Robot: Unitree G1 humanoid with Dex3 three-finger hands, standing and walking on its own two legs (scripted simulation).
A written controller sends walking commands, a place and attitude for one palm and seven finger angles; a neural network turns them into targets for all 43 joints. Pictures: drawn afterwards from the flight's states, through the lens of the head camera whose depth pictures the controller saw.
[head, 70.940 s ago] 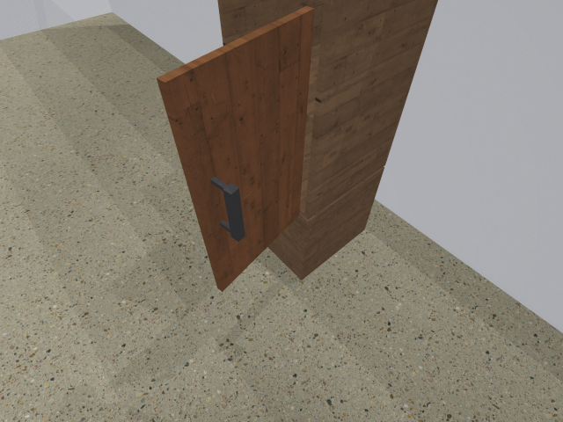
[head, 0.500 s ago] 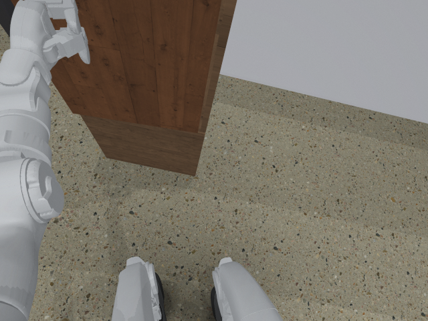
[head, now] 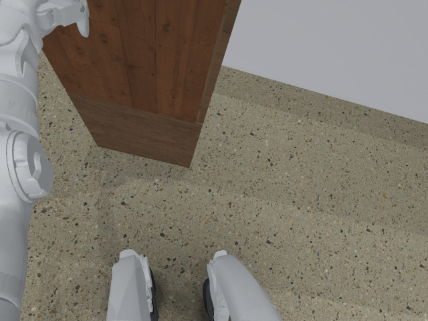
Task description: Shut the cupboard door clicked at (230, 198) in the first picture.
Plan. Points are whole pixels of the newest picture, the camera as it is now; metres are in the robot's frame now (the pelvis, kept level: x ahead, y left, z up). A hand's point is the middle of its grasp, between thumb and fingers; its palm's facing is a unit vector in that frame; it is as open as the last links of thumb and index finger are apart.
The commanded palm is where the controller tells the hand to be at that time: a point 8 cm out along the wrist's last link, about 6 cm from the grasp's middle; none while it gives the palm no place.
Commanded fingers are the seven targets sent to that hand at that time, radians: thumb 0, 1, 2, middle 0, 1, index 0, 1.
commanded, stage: pull the fist back off the door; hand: left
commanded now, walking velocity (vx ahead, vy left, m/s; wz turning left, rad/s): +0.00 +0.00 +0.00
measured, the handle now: out of the picture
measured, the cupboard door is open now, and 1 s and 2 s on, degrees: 0 0 0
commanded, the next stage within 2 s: draw the hand back to the body in 0.98 s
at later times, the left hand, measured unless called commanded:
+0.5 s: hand (95, 1) +0.59 +0.11 +0.12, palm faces +0.18 -0.98 -0.03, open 3.2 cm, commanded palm +0.57 +0.12 +0.11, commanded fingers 0.00 0.90 0.90 -1.30 -1.50 -1.30 -1.50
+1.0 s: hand (105, 37) +0.54 +0.10 +0.11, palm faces +0.19 -0.98 -0.02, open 3.1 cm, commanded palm +0.51 +0.14 +0.11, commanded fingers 0.00 0.90 0.90 -1.30 -1.50 -1.30 -1.50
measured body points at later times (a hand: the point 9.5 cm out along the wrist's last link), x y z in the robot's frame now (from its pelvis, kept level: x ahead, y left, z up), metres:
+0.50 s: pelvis -0.02 +0.00 +0.00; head +0.15 +0.04 +0.42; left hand +0.58 +0.17 +0.13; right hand -0.08 -0.23 -0.09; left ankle +0.09 +0.11 -0.60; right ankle +0.00 -0.13 -0.60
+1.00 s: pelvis +0.03 -0.01 +0.04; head +0.16 +0.00 +0.47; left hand +0.53 +0.16 +0.11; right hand +0.04 -0.27 -0.08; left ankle +0.09 +0.11 -0.60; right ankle +0.00 -0.13 -0.60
